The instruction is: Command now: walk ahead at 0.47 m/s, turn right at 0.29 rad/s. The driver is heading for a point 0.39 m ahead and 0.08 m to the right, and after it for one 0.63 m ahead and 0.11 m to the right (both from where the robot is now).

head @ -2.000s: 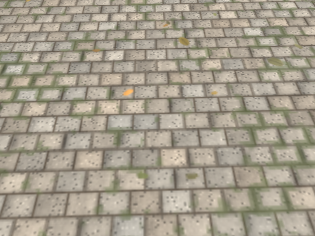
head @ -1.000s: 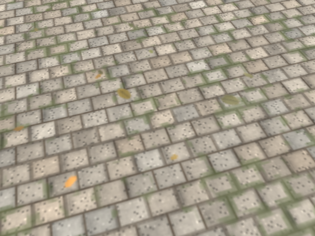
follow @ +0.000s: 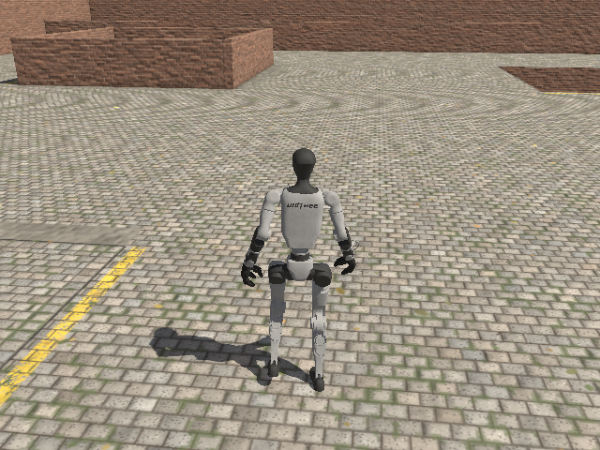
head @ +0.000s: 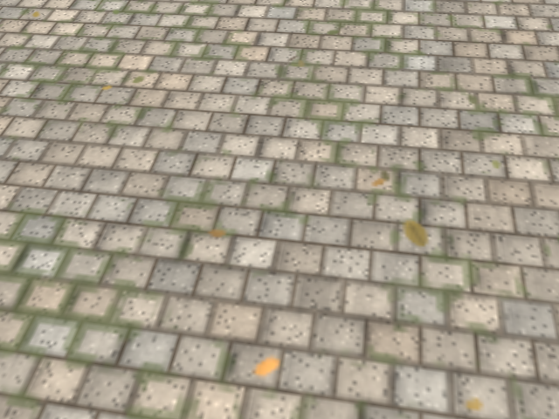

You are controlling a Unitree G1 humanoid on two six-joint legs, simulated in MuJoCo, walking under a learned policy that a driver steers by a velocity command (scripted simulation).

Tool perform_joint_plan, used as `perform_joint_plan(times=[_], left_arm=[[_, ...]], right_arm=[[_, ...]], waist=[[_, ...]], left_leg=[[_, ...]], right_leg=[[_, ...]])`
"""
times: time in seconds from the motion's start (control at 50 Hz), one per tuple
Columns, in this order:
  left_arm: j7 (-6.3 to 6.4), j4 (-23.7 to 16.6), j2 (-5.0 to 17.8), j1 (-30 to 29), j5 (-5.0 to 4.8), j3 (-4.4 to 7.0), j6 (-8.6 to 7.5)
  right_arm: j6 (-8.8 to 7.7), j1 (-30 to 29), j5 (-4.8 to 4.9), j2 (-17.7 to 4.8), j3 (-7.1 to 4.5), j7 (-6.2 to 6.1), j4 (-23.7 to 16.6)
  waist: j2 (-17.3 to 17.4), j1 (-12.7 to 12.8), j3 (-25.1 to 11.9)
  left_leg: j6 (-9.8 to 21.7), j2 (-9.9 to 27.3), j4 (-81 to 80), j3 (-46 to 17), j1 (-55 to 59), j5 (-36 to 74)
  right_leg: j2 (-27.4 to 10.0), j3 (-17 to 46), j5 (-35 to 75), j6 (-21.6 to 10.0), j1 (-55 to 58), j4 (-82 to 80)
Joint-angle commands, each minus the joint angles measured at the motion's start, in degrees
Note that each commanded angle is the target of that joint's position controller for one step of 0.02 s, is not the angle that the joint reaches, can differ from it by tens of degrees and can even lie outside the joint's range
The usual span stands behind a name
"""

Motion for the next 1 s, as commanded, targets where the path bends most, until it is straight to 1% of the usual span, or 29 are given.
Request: perform_joint_plan(times=[0.02,0.06,0.14,0.18,0.22,0.24,0.26,0.28,0.3,0.32,0.34,0.38,0.42,0.48,0.56,0.64,0.68,0.7,0.72,0.74,0.76,0.78,0.8,0.82,0.84,0.88,0.9,0.94,1.0], left_arm=[[1.45,-3.8,10.3,-0.9,-0.47,2.43,0.21],[2.05,-3.7,11.6,0.2,-0.51,2.87,0.75],[2.48,-3.2,11.7,3.1,-1.15,3.09,1.58],[2.6,-3.5,11.8,2.6,-1.26,3.33,1.83],[2.43,-4.3,10.1,1.4,-0.79,2.86,1.93],[2.13,-5.7,6.8,0.8,0.35,1.72,1.83],[2.24,-7.3,1.2,8.3,-0.7,0.1,1.25],[2.36,-6.5,6.1,9.2,-1.97,0.87,1.15],[2.32,-6.6,10.0,3.9,-2.08,1.98,1.38],[2.33,-6.9,10.1,0.7,-1.47,2.14,1.67],[2.16,-7.4,9.4,-1.1,-0.81,2.23,1.84],[1.52,-8.0,7.3,-1.7,-0.99,2.15,2.6],[1.17,-9.3,5.5,-3.4,-0.84,1.7,3.2],[0.54,-11.2,4.9,-6.9,-0.35,1.25,3.17],[-1.04,-13.3,4.4,-14.0,-0.39,0.56,2.38],[-2.2,-16.5,5.3,-19.6,-0.57,0.7,2.5],[-2.41,-17.3,7.0,-18.5,-0.31,1.58,2.79],[-2.3,-16.8,8.7,-14.7,-0.18,2.52,3.05],[-1.87,-14.8,11.2,-6.2,-0.36,4.09,3.34],[-0.8,-12.2,15.2,4.2,-0.61,6.06,4.0],[-0.24,-12.6,22.0,2.8,-1.25,6.94,3.78],[-0.39,-15.1,17.5,3.6,-0.48,5.37,2.89],[-0.65,-14.4,14.0,0.9,0.55,4.11,2.12],[-0.62,-14.2,12.5,-2.3,0.51,3.6,1.7],[-0.52,-14.4,10.6,-6.0,0.5,3.08,1.63],[-0.19,-14.7,9.4,-9.3,1.45,2.43,1.53],[-0.03,-14.0,9.8,-9.8,1.4,2.48,1.29],[0.43,-12.4,10.6,-9.8,1.32,2.6,1.01],[1.27,-10.6,10.1,-10.0,1.02,2.27,1.83]], right_arm=[[-1.62,-7.8,-0.22,-2.1,-0.41,0.48,-6.7],[-1.79,-11.1,0.15,-1.0,0.14,0.86,-7.5],[-1.96,-13.8,1.15,-3.4,-0.6,1.11,-8.3],[-2.03,-12.2,1.43,-5.0,-1.32,0.8,-8.1],[-2.11,-3.8,0.97,-7.6,-2.87,-0.05,-6.2],[-2.04,5.1,0.19,-10.7,-3.82,-0.68,-5.2],[-1.12,10.3,-0.53,-15.4,-4.79,-0.53,-3.6],[-0.81,9.7,0.08,-11.0,-3.93,-0.03,-3.1],[-0.78,6.3,0.42,-7.0,-2.88,-0.09,-3.6],[-0.66,3.3,0.24,-5.5,-2.34,-0.07,-3.5],[-0.56,1.3,-0.08,-3.9,-1.88,0.05,-3.0],[-0.93,-0.7,-0.57,-3.1,-1.74,0.0,-2.2],[-1.58,-0.7,-0.03,-3.9,-2.18,0.04,-1.2],[-1.84,-0.5,0.08,-6.0,-2.9,-0.06,0.1],[-1.22,0.8,0.53,-8.0,-3.3,-0.4,1.5],[0.02,4.3,1.67,-10.3,-3.94,-0.48,3.5],[0.91,4.6,2.02,-12.0,-4.39,-0.76,3.7],[1.42,4.7,2.17,-12.8,-4.6,-0.99,3.6],[1.85,4.1,2.32,-12.5,-4.37,-1.27,3.3],[1.68,5.0,1.34,-10.6,-3.45,-1.62,2.5],[0.5,10.9,-1.15,-2.0,-0.58,-0.75,-1.0],[-1.42,6.3,0.51,-6.3,-0.91,-0.03,-1.1],[-2.11,0.9,2.75,-9.4,-1.77,0.34,-2.4],[-2.37,0.5,2.4,-8.5,-1.31,0.01,-2.4],[-2.09,0.6,0.93,-8.3,-1.43,-0.55,-1.4],[-0.35,2.6,0.37,-8.5,-1.72,-0.8,-0.5],[0.46,3.9,0.2,-7.1,-1.42,-0.92,0.1],[1.44,3.9,-0.22,-5.2,-0.89,-1.32,0.3],[1.67,0.3,-0.32,-3.4,-0.15,-1.09,-0.2]], waist=[[-8.6,0.3,1.7],[-8.5,1.1,1.8],[-8.9,1.1,1.6],[-9.6,-0.8,1.5],[-8.8,-5.7,-2.8],[-4.1,-9.6,-10.7],[13.6,-7.0,-19.7],[14.1,-6.6,-16.6],[7.6,-7.2,-7.9],[3.6,-6.3,-3.4],[2.8,-5.2,-0.6],[4.8,-3.3,1.2],[3.7,-2.9,2.1],[1.5,-3.0,2.8],[0.0,-5.4,4.0],[-0.1,-6.4,5.3],[1.5,-4.6,2.8],[2.4,-2.0,-0.1],[1.7,3.0,-4.7],[-1.8,7.6,-10.0],[-18.3,0.2,-15.1],[-12.2,4.2,-23.5],[-8.5,4.7,-15.2],[-4.8,2.1,-9.6],[-2.7,-0.1,-6.4],[-4.1,-3.3,-5.4],[-3.9,-4.1,-5.5],[-4.3,-4.5,-5.0],[-6.0,-3.3,-5.1]], left_leg=[[-2.6,0.4,-10.9,0.5,-8.8,4.7],[-3.6,-1.1,-18.5,1.1,-3.0,10.7],[-3.4,-2.4,-25.1,-0.9,5.3,17.7],[-2.0,-1.8,-26.9,-1.6,9.4,15.9],[0.8,-0.6,-29.8,-1.2,22.4,14.2],[4.3,7.9,-28.7,-8.8,35.9,9.4],[12.6,21.8,-33.1,-32.7,52.5,-1.7],[13.9,23.7,-38.1,-42.5,49.1,-13.3],[11.8,20.9,-39.2,-34.0,41.7,-12.8],[10.5,18.3,-39.7,-25.5,35.1,-4.8],[10.0,15.9,-41.0,-19.8,30.1,1.7],[9.4,13.5,-43.9,-12.1,24.1,8.0],[10.5,13.8,-46.0,-7.9,22.3,12.5],[11.3,14.1,-47.5,-2.2,22.9,18.4],[9.3,12.6,-47.5,5.9,23.7,21.7],[7.6,14.7,-44.8,9.2,30.4,26.5],[6.4,14.8,-38.1,11.4,33.3,43.8],[5.7,14.4,-31.0,12.5,33.6,53.1],[4.2,12.9,-19.8,14.3,29.9,56.2],[1.8,10.9,-3.5,14.4,17.2,43.8],[-1.9,-0.2,17.9,11.4,-9.2,-11.9],[-1.7,-2.1,25.4,-2.0,-14.1,-17.4],[-1.0,0.6,24.9,-2.6,-17.0,-12.1],[-0.9,3.2,20.5,-1.7,-15.0,-7.7],[-1.5,5.2,16.4,-1.1,-11.8,-5.7],[-2.5,6.1,13.1,-1.1,-3.7,-4.3],[-3.3,5.8,11.0,-0.3,-1.7,-3.4],[-4.5,4.9,5.4,0.5,-0.6,0.9],[-4.7,4.0,-6.0,1.1,1.2,11.3]], right_leg=[[-12.0,14.2,8.7,-10.2,4.9,-8.6],[-10.8,12.2,10.7,-9.3,0.7,-8.2],[-12.2,15.0,9.7,-7.4,-1.4,-5.9],[-13.2,16.9,9.8,-6.0,-0.9,-3.4],[-9.5,14.9,15.4,-3.4,-3.2,6.2],[-6.1,11.5,9.0,-1.5,-9.3,21.3],[1.8,4.1,-17.5,1.6,-26.0,40.2],[-2.2,4.3,-21.3,2.1,-33.9,49.7],[-4.8,3.9,-16.1,2.0,-36.1,52.4],[-6.8,2.2,-11.7,2.3,-34.7,51.8],[-8.2,1.9,-9.0,2.6,-33.3,49.7],[-10.2,1.1,-6.1,2.7,-29.8,47.2],[-10.9,0.4,-3.9,3.2,-30.5,44.9],[-11.2,0.2,3.2,3.9,-32.1,37.1],[-9.8,-3.7,13.8,2.9,-28.3,24.0],[-8.3,-6.3,10.7,0.4,-28.2,17.7],[-5.0,-9.4,4.7,-1.8,-23.4,16.6],[-2.6,-11.0,2.0,-3.2,-17.5,16.5],[-0.1,-11.9,4.0,-5.2,-5.5,13.6],[-2.8,-4.9,5.0,-7.9,12.4,13.0],[-18.6,27.8,-4.8,-18.2,31.5,8.8],[-24.0,42.9,-7.0,-21.1,33.4,0.0],[-22.6,32.8,4.0,-17.8,27.2,-0.7],[-20.3,23.9,16.7,-15.9,18.6,0.5],[-18.1,17.3,27.3,-14.2,11.1,1.3],[-16.1,11.5,37.2,-13.5,1.2,-0.6],[-15.7,9.2,40.7,-13.8,-1.5,-1.5],[-14.3,5.0,44.8,-13.5,-4.0,-2.4],[-11.0,0.0,42.4,-10.7,-4.0,-2.0]])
